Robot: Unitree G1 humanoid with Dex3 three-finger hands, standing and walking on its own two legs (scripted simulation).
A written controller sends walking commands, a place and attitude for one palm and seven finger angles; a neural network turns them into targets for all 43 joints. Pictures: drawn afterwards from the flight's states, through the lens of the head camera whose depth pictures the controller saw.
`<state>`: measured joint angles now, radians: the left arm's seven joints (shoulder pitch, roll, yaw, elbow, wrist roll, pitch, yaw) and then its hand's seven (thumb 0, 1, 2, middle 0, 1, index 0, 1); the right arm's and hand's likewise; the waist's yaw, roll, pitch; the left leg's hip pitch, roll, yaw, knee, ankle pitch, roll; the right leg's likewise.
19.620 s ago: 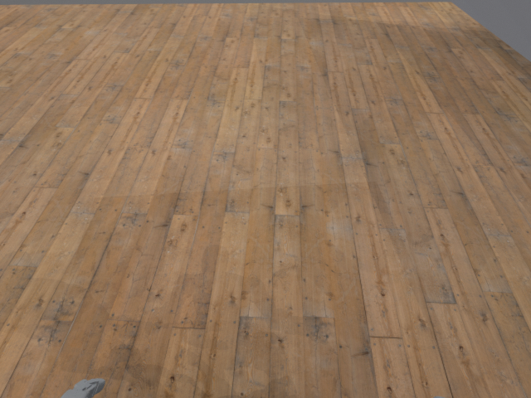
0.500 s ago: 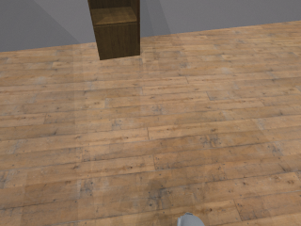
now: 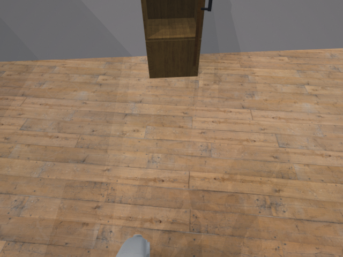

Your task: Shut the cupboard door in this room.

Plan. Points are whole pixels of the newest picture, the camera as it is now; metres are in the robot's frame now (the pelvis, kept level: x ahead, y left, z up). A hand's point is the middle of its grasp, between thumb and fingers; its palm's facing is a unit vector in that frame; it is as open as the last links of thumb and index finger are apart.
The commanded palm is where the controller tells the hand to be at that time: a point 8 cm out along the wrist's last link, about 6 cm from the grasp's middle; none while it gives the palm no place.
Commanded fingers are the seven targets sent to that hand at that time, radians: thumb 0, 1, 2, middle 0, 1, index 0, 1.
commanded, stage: turn or walk to find it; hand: left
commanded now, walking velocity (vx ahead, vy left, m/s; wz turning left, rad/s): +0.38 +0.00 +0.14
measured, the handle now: out of the picture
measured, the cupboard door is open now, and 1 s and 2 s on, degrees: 78 78 78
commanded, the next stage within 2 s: stand and wait in 0.90 s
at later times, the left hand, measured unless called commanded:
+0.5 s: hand (106, 201) +0.29 +0.23 -0.17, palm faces +0.07 -0.98 -0.18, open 7.4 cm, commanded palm none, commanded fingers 0.00 0.90 0.90 -0.20 -0.30 -0.20 -0.30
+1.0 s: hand (134, 162) +0.43 +0.17 -0.16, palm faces +0.12 -0.97 -0.23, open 7.2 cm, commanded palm none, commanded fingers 0.00 0.90 0.90 -0.20 -0.30 -0.20 -0.30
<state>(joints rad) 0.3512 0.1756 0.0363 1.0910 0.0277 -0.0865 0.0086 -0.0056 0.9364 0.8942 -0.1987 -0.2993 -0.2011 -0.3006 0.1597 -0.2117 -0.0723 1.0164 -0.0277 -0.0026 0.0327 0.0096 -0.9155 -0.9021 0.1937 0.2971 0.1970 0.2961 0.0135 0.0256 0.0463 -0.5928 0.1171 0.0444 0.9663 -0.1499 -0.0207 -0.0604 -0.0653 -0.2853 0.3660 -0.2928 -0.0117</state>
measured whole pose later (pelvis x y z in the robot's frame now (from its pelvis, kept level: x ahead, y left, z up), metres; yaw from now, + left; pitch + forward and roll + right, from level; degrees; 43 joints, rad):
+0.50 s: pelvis +0.22 +0.04 +0.00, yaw +2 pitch +0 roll +1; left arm 0.17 0.19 0.06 1.01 0.03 -0.01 -0.02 0.00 0.91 0.89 -0.20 -0.30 -0.20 -0.30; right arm 0.31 -0.18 -0.06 1.08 -0.01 -0.08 -0.01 -0.01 -0.94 -0.90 0.20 0.30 0.20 0.30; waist 0.01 -0.04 0.04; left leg -0.06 -0.02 0.14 0.31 -0.25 0.04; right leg -0.61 -0.17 -0.07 1.01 -0.17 0.06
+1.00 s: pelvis +0.45 -0.02 +0.00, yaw +4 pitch +0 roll +0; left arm 0.31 0.16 0.04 1.10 0.02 -0.08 0.00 -0.01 0.94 0.89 -0.20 -0.30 -0.20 -0.30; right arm 0.18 -0.19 -0.07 1.05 -0.03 -0.02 0.02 0.01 -0.91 -0.90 0.20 0.30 0.20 0.30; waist 0.00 0.03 0.05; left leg -0.59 0.13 0.05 0.99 -0.18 -0.04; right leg -0.11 -0.03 -0.20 0.37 -0.26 -0.04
